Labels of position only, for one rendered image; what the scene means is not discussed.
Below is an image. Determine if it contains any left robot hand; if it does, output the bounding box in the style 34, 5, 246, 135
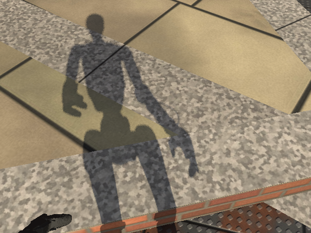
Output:
18, 214, 72, 233

